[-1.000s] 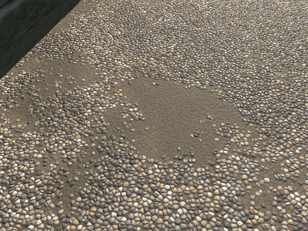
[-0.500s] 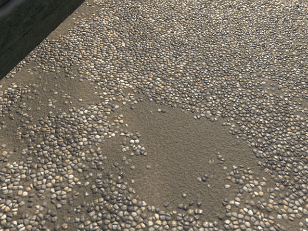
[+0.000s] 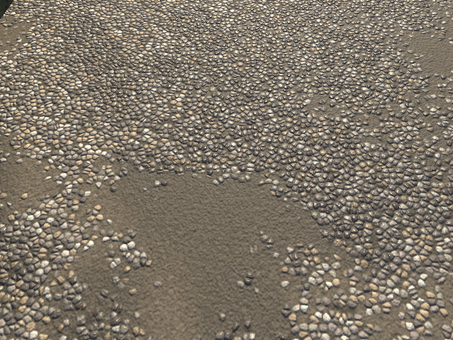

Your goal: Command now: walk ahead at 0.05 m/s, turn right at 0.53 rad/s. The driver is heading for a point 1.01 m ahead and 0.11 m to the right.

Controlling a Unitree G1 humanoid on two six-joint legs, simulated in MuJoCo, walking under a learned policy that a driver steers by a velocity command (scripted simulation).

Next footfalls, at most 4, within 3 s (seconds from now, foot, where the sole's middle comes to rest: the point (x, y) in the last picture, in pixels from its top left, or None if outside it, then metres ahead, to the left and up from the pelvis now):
0.30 left None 0.09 0.15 -0.77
0.68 right None -0.02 -0.09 -0.77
1.08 left None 0.12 0.12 -0.77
1.60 right None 0.40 -0.20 -0.77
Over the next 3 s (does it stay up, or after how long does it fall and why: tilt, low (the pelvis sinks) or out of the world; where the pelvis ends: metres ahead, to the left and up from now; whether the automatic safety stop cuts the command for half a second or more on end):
stays up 0.93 -0.15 0.00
